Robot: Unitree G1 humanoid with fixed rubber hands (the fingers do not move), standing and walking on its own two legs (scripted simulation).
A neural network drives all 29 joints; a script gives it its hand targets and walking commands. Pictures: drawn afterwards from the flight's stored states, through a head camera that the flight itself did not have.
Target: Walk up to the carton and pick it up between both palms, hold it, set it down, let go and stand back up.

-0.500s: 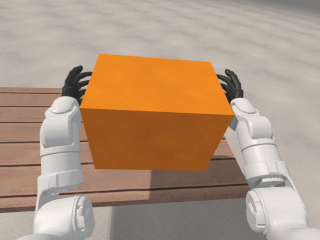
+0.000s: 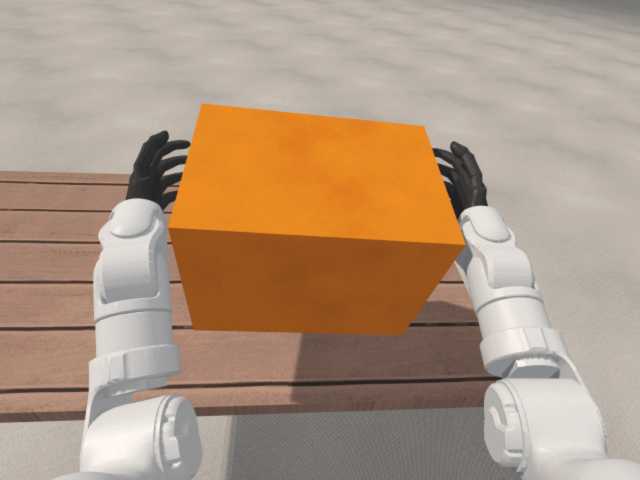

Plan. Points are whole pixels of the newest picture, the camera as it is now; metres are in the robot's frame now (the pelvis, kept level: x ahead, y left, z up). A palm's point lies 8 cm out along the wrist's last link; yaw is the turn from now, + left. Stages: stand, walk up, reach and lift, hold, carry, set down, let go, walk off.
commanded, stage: set down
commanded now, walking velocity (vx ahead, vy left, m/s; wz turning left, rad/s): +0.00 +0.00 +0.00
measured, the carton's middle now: (309, 227) +0.38 +0.02 +0.15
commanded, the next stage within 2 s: none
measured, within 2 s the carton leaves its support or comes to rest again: neither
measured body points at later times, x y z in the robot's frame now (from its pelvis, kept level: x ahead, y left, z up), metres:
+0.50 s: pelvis +0.00 -0.02 +0.00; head -0.03 +0.00 +0.45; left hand +0.36 +0.20 +0.17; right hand +0.40 -0.18 +0.17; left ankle +0.01 +0.12 -0.75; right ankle -0.01 -0.11 -0.75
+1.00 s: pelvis +0.00 -0.02 +0.00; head -0.01 +0.00 +0.45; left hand +0.37 +0.19 +0.12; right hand +0.43 -0.19 +0.14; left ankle +0.01 +0.12 -0.75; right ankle -0.01 -0.11 -0.75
